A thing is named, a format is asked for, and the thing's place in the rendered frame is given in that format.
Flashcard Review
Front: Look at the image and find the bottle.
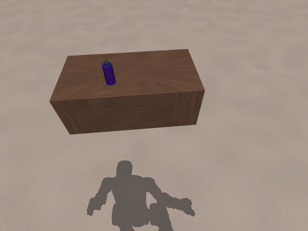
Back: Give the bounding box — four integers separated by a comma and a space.
102, 60, 116, 85

